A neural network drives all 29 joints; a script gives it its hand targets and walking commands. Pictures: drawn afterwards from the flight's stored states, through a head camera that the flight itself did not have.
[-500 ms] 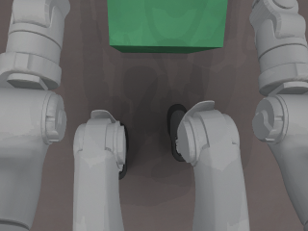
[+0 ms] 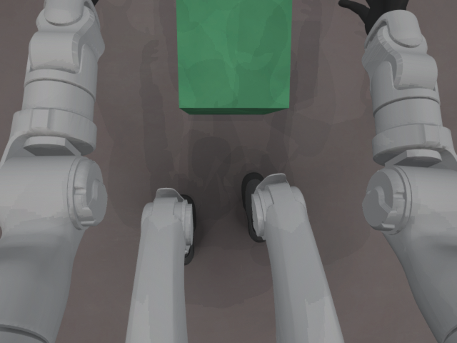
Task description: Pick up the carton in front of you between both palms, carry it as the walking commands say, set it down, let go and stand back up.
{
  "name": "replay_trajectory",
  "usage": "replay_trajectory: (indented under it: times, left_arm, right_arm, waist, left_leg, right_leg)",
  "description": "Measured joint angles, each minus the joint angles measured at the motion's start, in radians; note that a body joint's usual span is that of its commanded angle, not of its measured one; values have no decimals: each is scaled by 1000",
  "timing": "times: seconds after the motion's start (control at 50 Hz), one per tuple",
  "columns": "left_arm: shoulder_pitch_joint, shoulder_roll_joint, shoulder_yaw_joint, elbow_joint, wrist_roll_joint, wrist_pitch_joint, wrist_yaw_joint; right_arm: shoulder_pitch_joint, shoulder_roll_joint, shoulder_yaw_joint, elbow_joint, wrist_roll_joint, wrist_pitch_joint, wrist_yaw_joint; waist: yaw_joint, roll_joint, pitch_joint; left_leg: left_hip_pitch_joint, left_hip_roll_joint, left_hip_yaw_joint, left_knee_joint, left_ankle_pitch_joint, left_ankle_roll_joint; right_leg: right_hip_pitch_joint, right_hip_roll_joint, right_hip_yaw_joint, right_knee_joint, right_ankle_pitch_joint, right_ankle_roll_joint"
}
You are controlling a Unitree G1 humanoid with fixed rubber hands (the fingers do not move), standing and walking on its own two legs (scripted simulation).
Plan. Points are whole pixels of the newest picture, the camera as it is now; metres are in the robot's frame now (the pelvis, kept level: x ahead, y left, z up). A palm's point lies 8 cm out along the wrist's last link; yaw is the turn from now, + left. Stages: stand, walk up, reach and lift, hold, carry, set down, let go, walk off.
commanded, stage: set down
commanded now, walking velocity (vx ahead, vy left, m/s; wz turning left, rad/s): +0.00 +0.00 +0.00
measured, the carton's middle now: (230, 67) +0.53 -0.06 -0.38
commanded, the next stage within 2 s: let go in 0.36 s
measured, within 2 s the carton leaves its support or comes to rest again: neither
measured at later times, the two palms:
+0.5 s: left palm out of the picture +0.56 +0.15 +0.04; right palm out of the picture +0.51 -0.25 +0.03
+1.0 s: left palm out of the picture +0.39 +0.19 +0.14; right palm out of the picture +0.35 -0.26 +0.14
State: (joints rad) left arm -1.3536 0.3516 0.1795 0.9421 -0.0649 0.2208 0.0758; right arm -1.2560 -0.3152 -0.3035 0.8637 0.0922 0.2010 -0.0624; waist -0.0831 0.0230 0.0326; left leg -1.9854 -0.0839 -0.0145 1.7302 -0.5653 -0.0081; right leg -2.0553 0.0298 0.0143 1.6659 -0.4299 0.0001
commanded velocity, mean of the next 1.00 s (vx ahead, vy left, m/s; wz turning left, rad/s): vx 0.00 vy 0.00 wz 0.00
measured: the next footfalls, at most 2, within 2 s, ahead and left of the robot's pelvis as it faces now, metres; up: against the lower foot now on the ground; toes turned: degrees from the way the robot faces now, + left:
none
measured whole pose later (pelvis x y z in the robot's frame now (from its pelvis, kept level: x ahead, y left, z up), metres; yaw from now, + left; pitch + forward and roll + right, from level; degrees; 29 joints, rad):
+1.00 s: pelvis +0.09 -0.01 +0.24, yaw -1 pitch +24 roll +1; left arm -0.25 0.17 0.16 0.62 0.06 0.02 -0.01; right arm -0.18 -0.19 -0.13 0.57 -0.01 0.02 0.07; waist -0.05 -0.01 -0.06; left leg -0.79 -0.04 -0.06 0.69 -0.33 -0.01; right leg -0.86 0.04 0.03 0.67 -0.23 -0.02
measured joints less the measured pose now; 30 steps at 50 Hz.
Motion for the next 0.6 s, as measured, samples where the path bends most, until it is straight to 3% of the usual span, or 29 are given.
replay_trajectory:
  times: [0.44,0.6]
  left_arm:
    - [137,-48,87,4,97,-44,-66]
    - [398,-139,99,-153,174,-52,-32]
  right_arm:
    - [147,60,-53,-25,-97,-36,52]
    - [376,82,-12,-123,-186,-51,113]
  waist:
    - [10,1,-90]
    - [25,-5,-93]
  left_leg:
    - [369,14,-25,-522,160,-4]
    - [563,15,-34,-711,211,-7]
  right_leg:
    - [379,1,8,-511,138,-7]
    - [569,-6,10,-681,175,-16]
